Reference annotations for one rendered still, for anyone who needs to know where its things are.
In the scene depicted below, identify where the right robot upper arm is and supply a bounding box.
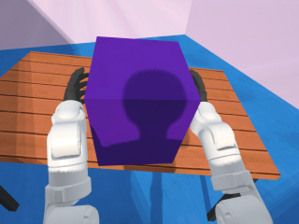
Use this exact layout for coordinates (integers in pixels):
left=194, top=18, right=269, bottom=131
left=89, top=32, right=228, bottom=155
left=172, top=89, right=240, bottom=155
left=215, top=194, right=272, bottom=224

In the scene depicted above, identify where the robot left forearm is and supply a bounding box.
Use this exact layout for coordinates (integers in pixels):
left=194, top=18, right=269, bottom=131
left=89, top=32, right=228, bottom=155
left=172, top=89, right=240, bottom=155
left=43, top=100, right=92, bottom=224

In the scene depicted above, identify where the carton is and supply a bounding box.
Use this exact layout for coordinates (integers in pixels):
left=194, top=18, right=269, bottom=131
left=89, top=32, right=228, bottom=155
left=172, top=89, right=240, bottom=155
left=84, top=36, right=202, bottom=166

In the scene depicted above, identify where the robot left hand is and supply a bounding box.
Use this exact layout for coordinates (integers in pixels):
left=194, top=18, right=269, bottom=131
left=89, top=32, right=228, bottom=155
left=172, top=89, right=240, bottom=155
left=63, top=67, right=90, bottom=105

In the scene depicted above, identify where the left robot upper arm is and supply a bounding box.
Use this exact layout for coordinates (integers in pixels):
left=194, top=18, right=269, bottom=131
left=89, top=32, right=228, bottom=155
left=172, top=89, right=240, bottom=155
left=46, top=204, right=100, bottom=224

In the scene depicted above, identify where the robot right hand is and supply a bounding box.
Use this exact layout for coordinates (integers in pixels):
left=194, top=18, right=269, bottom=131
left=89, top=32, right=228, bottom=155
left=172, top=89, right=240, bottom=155
left=190, top=69, right=207, bottom=102

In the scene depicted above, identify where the robot right forearm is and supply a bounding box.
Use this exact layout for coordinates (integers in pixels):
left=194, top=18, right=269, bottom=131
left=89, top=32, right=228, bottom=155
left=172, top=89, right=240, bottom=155
left=190, top=102, right=274, bottom=224

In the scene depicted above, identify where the table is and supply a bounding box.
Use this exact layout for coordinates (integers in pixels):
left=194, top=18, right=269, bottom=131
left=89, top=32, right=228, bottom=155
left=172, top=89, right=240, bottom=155
left=0, top=51, right=281, bottom=222

